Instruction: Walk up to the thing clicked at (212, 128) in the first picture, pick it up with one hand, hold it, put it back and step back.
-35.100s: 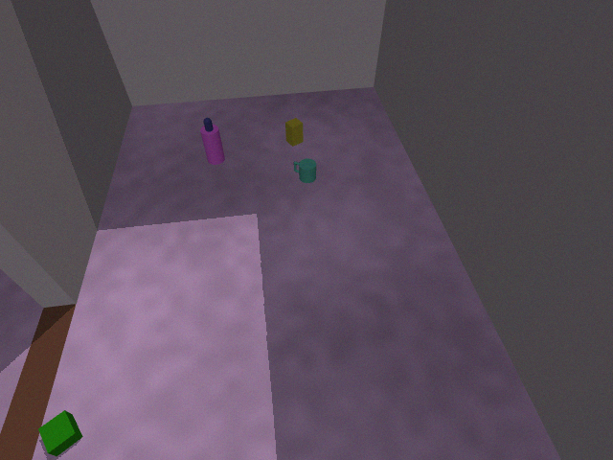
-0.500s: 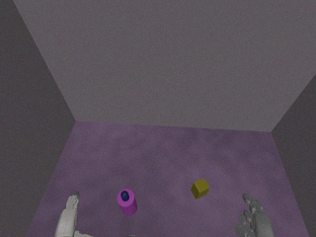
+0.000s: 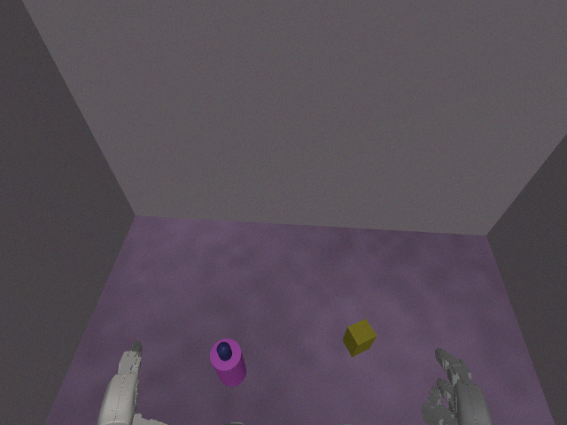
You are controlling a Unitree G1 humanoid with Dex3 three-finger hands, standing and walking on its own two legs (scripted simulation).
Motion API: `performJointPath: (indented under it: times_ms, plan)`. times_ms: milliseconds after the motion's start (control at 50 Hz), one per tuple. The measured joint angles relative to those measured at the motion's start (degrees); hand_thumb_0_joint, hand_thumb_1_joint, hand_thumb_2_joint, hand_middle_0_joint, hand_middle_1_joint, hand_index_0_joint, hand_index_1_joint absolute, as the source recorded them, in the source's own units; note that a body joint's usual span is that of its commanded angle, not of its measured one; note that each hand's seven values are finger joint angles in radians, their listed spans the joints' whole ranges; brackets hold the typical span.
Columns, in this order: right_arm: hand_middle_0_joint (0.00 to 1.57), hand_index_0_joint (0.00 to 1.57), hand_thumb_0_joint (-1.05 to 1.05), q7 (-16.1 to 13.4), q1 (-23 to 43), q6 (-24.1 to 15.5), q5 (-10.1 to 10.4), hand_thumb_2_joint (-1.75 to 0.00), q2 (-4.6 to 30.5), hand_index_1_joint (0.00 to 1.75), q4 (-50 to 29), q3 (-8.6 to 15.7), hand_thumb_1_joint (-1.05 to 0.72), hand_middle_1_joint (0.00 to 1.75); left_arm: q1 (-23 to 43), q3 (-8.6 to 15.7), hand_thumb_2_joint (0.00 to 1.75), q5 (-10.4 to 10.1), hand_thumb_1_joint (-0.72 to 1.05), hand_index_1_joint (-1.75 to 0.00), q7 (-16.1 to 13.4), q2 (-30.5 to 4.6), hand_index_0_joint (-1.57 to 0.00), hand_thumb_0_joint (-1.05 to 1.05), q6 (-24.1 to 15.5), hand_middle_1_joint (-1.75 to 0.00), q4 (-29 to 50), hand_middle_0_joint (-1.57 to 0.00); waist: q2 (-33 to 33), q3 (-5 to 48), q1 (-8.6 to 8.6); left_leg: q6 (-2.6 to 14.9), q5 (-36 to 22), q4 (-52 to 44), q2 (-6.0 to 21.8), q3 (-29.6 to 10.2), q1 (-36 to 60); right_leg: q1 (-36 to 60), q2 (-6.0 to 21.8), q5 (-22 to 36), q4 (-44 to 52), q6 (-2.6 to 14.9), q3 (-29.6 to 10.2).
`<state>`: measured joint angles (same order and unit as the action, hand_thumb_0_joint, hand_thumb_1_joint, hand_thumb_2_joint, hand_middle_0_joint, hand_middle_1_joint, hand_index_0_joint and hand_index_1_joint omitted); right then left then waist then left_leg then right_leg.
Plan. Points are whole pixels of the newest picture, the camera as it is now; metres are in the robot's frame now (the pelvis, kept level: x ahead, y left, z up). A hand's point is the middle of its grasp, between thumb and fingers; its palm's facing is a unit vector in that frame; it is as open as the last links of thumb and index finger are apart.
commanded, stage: home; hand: left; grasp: from the side
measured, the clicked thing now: (228, 360) +0.38 +0.18 -0.60
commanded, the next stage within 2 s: stand in 0.22 s
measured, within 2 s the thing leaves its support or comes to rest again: neither
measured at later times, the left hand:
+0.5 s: hand (164, 406) +0.17 +0.18 -0.06, palm faces +0.10 -0.95 -0.29, open 16.0 cm
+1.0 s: hand out of the picture +0.07 +0.25 -0.11, palm faces -0.01 -0.94 -0.35, open 7.6 cm
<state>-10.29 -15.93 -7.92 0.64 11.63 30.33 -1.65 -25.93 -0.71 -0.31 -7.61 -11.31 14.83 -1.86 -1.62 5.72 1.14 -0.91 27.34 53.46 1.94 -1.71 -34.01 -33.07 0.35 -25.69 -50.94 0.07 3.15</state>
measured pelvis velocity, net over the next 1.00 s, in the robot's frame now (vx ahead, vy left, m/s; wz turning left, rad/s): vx -0.01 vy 0.01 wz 0.00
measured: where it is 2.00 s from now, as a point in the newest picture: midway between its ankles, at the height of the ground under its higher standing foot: outside the picture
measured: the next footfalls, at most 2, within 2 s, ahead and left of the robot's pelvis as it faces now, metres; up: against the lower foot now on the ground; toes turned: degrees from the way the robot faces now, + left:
none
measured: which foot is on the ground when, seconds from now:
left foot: down 0.00-1.00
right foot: down 0.00-1.00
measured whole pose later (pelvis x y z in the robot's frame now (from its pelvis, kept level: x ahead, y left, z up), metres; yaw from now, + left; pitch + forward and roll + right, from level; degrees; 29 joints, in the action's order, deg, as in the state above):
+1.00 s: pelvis -0.01 +0.01 +0.04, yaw +0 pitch -2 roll +0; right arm -0.9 -12.0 -0.3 -2.6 17.8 55.7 1.8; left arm -12.4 0.8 2.0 -1.4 -18.5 0.3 -52.9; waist 0.3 -1.7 -0.3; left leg 0.2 17.3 33.0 -0.3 0.3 -13.7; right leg -14.3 2.3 -17.1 -33.5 -0.9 1.5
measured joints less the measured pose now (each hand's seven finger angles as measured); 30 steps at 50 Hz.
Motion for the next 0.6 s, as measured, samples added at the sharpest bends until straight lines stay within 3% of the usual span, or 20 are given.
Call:
performJointPath:
  times_ms: [400,480,580,600]
  plan:
    - [0.21,0.2,0.01,0.2,0.1,-0.1,0.0,-0.9,-0.1,0.3,-0.2,-0.1,-0.89,0.3,0.2,0.0,0.07,0.0,-0.53,-0.07,-0.1,0.0,-0.07,-0.01,0.2,-0.07,-0.1,-0.08,0.0,0.0,-0.17,0.12,0.1,0.1,-0.1,0.1,0.1,0.1,0.1,-0.1,0.0,-0.13,-0.1]
    - [0.21,0.2,0.01,0.2,0.1,-0.1,0.0,-0.9,-0.1,0.3,-0.1,-0.1,-0.9,0.3,0.0,0.0,0.2,0.0,-0.4,-0.15,-0.1,0.0,-0.12,-0.01,0.3,-0.16,0.1,-0.13,0.0,0.0,-0.17,0.08,0.1,0.1,-0.1,0.1,0.0,0.0,0.1,-0.1,-0.1,-0.1,-0.1]
    - [0.21,0.2,0.01,0.0,0.0,-0.1,-0.1,-0.9,-0.1,0.3,0.0,0.0,-0.9,0.3,0.1,0.0,0.47,0.1,-0.12,-0.23,0.0,0.0,-0.17,-0.01,0.3,-0.24,0.1,-0.17,-0.1,0.1,-0.13,0.03,0.2,0.2,0.0,0.0,-0.1,-0.1,0.0,-0.2,-0.2,-0.04,0.0]
    - [0.21,0.2,0.01,0.6,0.6,0.0,-1.5,-0.9,0.0,0.3,1.1,0.3,-0.9,0.3,1.2,-0.1,0.53,1.2,-0.05,-0.25,0.6,-0.3,-0.17,-0.01,-1.7,-0.25,-2.3,-0.18,0.1,-0.9,-0.39,0.06,0.0,-0.2,-0.1,0.1,0.9,0.8,0.1,-0.2,-0.1,0.05,-0.1]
